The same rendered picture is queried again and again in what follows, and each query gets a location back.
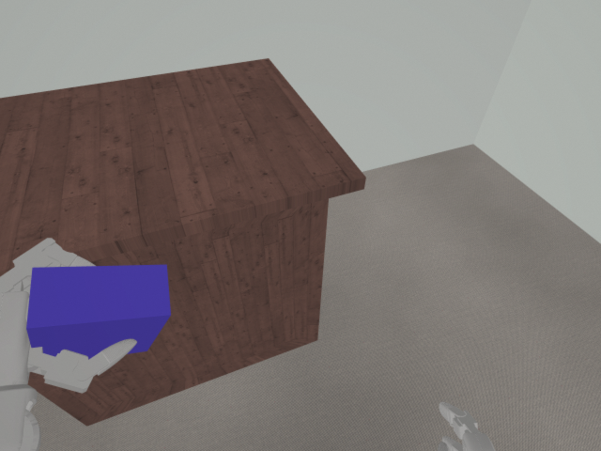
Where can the robot right hand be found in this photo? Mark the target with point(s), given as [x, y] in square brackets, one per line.
[465, 427]

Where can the table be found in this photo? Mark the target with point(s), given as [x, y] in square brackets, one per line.
[223, 174]

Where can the sponge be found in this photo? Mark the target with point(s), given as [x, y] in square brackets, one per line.
[88, 309]

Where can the robot left hand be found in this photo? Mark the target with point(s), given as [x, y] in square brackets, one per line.
[68, 369]

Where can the left robot forearm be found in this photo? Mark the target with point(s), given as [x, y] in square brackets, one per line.
[19, 429]

